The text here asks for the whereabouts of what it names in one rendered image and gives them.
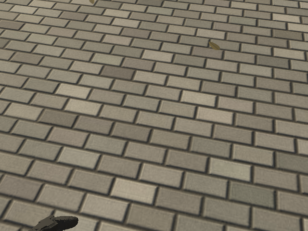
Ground left robot hand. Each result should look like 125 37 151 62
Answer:
28 215 79 231

